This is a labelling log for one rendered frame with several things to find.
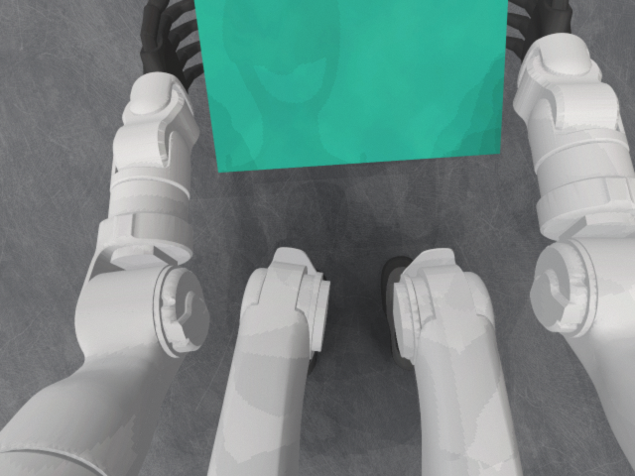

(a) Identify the robot right forearm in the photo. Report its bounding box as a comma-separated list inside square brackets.
[513, 33, 635, 241]

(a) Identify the robot right hand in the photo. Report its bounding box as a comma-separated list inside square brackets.
[506, 0, 572, 62]

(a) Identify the left robot thigh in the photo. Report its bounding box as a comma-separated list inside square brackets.
[207, 261, 330, 476]

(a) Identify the right robot thigh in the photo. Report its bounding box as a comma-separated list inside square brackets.
[393, 264, 523, 476]

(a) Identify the left robot upper arm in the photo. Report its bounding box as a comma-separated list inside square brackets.
[0, 264, 210, 476]

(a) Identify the robot left forearm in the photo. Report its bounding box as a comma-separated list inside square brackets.
[74, 72, 199, 352]

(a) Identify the carton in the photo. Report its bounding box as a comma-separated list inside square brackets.
[194, 0, 508, 173]

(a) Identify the right robot upper arm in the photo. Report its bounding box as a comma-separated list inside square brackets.
[530, 237, 635, 471]

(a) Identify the robot thigh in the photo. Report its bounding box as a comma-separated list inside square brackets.
[393, 264, 523, 476]
[207, 261, 330, 476]

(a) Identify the robot left hand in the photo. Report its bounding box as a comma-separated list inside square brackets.
[140, 0, 204, 95]

